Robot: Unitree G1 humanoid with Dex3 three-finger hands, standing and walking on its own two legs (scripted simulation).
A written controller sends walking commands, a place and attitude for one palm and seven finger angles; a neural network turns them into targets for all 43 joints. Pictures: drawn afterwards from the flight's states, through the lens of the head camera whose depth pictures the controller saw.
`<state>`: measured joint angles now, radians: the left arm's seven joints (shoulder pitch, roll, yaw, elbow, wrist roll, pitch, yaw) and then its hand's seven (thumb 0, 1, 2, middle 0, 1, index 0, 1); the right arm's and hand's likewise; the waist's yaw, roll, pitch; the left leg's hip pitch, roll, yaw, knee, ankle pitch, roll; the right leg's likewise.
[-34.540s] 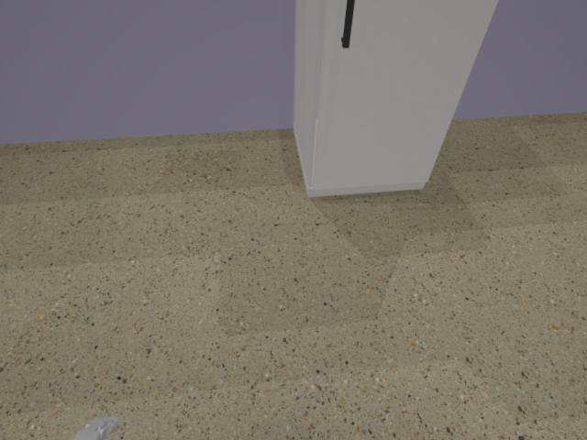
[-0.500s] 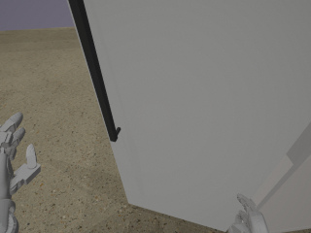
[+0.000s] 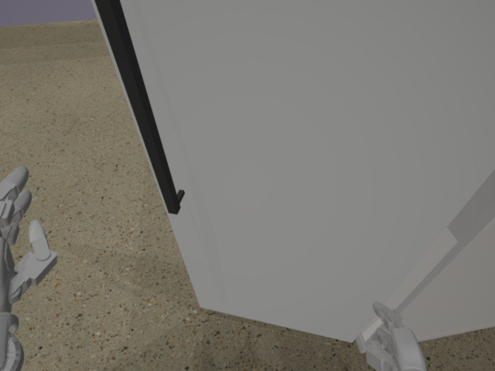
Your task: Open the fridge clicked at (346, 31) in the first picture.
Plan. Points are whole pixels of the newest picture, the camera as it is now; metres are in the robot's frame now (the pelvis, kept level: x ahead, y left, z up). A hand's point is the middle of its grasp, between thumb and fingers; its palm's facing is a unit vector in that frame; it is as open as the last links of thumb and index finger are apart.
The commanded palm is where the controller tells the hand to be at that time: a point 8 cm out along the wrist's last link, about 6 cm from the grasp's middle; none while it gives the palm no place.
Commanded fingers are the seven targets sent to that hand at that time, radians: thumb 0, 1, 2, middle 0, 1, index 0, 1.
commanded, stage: step back with the hand held close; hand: left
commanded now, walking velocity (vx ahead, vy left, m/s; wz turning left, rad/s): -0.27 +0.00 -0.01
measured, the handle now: (152, 116) +0.43 +0.19 +0.21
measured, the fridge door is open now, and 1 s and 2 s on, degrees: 67 67 67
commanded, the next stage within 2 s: stop stepping back and stand still in 0.92 s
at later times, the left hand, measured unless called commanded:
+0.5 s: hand out of the picture +0.12 +0.29 +0.15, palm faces +0.49 -0.77 -0.40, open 7.5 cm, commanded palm +0.06 +0.32 +0.17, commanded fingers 0.00 0.90 0.90 -0.20 -0.30 -0.20 -0.30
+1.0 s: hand out of the picture +0.04 +0.30 +0.16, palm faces +0.43 -0.81 -0.41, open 7.5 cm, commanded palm -0.05 +0.34 +0.17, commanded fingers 0.00 0.90 0.90 -0.20 -0.30 -0.20 -0.30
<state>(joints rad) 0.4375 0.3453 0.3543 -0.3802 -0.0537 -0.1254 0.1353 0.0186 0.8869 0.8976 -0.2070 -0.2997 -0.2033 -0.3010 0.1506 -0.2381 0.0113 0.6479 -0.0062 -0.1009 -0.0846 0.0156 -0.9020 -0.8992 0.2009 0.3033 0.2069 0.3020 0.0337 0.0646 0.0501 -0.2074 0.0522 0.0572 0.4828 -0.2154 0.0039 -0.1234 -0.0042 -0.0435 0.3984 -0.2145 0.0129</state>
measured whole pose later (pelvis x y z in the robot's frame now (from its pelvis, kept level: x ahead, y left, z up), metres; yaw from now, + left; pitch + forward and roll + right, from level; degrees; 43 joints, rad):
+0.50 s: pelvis -0.08 +0.02 -0.02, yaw +0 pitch -2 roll -1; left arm 0.49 0.35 0.36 -0.46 -0.03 -0.18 0.19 0.02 0.89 0.90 -0.21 -0.30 -0.21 -0.30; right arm 0.20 -0.22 0.02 0.63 -0.01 -0.09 -0.10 0.01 -0.90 -0.90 0.20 0.30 0.21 0.30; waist 0.03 0.03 0.03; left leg -0.44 0.01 0.06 0.65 -0.31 0.03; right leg -0.37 -0.04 0.00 0.57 -0.18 0.04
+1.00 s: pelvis -0.19 +0.04 -0.01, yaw -1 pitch +0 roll +0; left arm 0.41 0.42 0.36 -0.46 -0.03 -0.17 0.18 0.02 0.88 0.90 -0.21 -0.30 -0.21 -0.30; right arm 0.11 -0.22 0.02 0.61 0.00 -0.09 -0.10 0.02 -0.90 -0.90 0.20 0.30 0.21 0.30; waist 0.02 -0.03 0.02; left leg -0.33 0.01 0.07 0.56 -0.14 0.01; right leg -0.29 0.01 0.05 0.56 -0.27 0.01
